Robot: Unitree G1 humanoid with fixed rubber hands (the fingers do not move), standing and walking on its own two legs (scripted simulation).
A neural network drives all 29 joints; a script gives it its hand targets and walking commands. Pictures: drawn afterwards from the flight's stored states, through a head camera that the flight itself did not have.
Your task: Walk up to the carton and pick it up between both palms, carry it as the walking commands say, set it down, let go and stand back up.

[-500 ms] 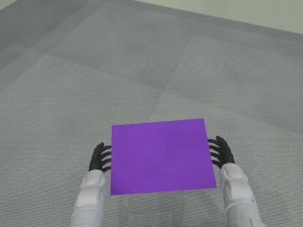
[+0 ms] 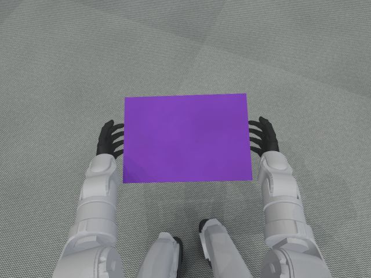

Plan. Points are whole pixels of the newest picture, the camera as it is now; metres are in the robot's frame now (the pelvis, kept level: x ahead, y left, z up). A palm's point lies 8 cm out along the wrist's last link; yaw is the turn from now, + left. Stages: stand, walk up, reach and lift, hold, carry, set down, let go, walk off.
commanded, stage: set down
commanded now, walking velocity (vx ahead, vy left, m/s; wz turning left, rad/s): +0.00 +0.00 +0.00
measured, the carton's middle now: (187, 145) +0.44 -0.03 -0.18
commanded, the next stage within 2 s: none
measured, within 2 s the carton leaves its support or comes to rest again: neither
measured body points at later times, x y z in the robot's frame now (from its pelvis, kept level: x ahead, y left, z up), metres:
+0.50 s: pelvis +0.03 +0.02 -0.06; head +0.25 +0.02 +0.33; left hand +0.43 +0.16 -0.18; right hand +0.38 -0.20 -0.17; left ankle +0.05 +0.09 -0.65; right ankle +0.10 -0.09 -0.65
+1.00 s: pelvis -0.02 +0.02 -0.15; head +0.25 -0.01 +0.20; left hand +0.46 +0.16 -0.26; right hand +0.42 -0.20 -0.27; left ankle +0.05 +0.09 -0.65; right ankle +0.10 -0.09 -0.65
